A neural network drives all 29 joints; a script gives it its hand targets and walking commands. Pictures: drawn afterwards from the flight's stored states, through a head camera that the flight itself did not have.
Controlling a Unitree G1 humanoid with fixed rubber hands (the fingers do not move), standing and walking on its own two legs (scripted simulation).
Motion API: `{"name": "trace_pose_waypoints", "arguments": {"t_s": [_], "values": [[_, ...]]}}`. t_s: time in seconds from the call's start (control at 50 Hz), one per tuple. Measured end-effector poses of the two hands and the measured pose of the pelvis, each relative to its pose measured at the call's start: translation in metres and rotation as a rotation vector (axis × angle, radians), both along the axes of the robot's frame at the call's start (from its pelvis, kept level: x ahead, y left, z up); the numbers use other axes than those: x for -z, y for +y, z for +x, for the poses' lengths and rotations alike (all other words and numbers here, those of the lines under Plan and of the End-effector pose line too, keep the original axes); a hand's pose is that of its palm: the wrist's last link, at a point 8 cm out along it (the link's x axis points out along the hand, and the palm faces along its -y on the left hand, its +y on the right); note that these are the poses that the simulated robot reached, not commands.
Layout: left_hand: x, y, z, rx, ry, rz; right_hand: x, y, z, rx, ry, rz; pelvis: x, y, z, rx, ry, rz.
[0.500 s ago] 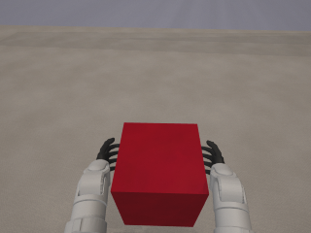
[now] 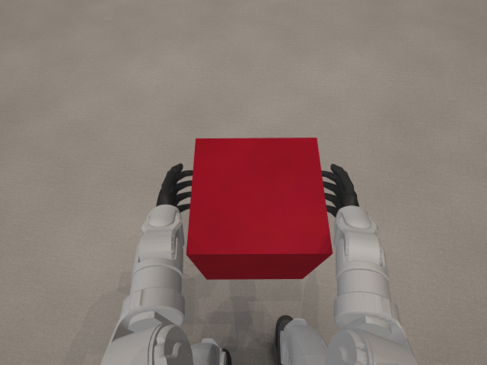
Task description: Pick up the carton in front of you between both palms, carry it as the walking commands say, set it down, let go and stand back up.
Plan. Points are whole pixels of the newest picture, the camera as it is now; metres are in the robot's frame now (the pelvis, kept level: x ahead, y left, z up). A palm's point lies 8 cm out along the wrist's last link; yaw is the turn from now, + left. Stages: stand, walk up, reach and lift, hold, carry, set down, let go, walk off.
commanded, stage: set down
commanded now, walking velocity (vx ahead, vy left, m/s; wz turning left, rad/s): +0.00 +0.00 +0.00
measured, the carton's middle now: (255, 216) +0.38 -0.02 -0.10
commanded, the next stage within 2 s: none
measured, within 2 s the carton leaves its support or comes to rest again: neither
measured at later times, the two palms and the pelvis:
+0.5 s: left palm (195, 215) +0.42 +0.12 -0.19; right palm (325, 214) +0.42 -0.18 -0.20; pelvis -0.03 +0.01 -0.12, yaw +3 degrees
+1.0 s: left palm (215, 217) +0.48 +0.10 -0.35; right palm (321, 223) +0.45 -0.20 -0.36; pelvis -0.05 +0.00 -0.24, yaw +6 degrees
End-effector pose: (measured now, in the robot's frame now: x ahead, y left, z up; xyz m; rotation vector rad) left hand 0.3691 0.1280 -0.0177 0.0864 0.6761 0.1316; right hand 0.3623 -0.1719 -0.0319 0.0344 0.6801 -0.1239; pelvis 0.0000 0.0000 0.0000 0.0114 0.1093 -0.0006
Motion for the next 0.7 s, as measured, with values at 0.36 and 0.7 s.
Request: {"name": "trace_pose_waypoints", "arguments": {"t_s": [0.36, 0.7], "values": [[0.139, 0.000, 0.038, -0.074, -0.068, -0.095, 0.135, 0.000, 0.043, 0.002, -0.061, 0.005, 0.090, 0.012, -0.019, -0.044, 0.481, 0.009], [0.239, -0.019, 0.079, -0.024, -0.026, -0.072, 0.236, -0.019, 0.071, 0.031, -0.019, -0.005, 0.175, 0.003, -0.035, -0.054, 0.646, 0.028]]}}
